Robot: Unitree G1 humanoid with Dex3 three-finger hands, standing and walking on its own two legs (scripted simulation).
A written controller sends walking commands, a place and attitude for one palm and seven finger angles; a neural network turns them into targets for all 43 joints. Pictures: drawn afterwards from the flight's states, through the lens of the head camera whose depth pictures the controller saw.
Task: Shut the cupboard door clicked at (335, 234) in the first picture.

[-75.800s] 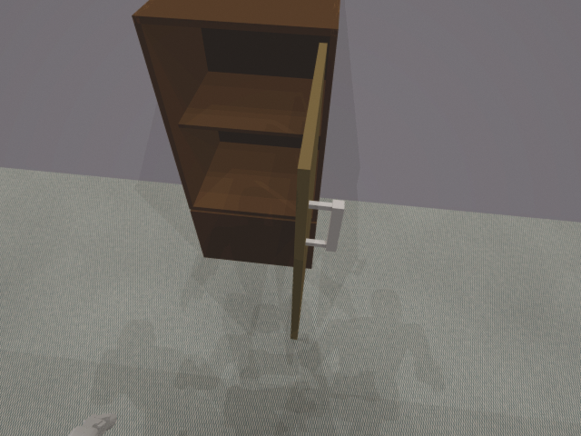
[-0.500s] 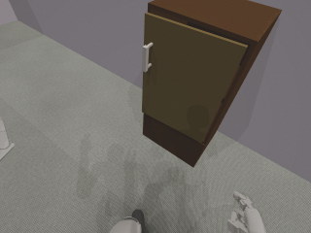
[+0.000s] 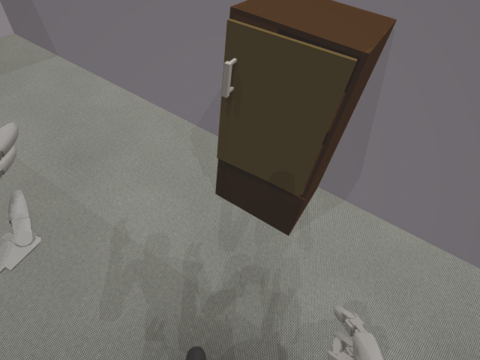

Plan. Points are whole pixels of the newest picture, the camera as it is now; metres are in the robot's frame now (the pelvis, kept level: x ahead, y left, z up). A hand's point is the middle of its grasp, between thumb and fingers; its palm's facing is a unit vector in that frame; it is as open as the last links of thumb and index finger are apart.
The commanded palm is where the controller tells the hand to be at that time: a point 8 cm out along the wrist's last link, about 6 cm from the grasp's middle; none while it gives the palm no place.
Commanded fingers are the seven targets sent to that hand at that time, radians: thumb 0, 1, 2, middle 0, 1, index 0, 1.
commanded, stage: stop stepping back and stand still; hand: left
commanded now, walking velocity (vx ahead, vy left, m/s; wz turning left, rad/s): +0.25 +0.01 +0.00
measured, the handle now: (229, 77) +0.98 +0.07 -0.02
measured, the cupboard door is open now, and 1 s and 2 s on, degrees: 4 4 4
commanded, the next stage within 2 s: let the arm hang, fingers relaxed in 1.18 s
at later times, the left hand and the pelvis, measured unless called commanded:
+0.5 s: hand out of the picture +0.17 +0.27 +0.19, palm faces +0.32 -0.81 -0.50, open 7.4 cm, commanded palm +0.11 +0.33 +0.17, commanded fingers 0.00 0.90 0.90 -0.20 -0.30 -0.20 -0.30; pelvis -0.06 +0.04 -0.01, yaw -4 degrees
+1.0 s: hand (21, 219) +0.23 +0.28 +0.18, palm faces +0.35 -0.81 -0.47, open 7.4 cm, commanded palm +0.16 +0.33 +0.17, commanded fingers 0.00 0.90 0.90 -0.20 -0.30 -0.20 -0.30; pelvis -0.01 +0.04 -0.01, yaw -5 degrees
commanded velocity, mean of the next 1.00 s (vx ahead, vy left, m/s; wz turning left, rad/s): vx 0.08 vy -0.05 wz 0.00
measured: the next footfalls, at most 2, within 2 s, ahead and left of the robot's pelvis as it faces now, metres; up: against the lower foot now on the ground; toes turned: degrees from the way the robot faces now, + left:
right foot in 0.04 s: -0.08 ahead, -0.08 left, +0.00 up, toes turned -6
left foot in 0.28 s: +0.04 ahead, +0.18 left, +0.00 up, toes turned +4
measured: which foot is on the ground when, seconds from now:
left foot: down 0.00-0.00, up 0.02-0.26, down 0.28-0.56, up 0.58-0.78, down 0.80-1.00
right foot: up 0.00-0.02, down 0.04-0.28, up 0.30-0.54, down 0.56-1.00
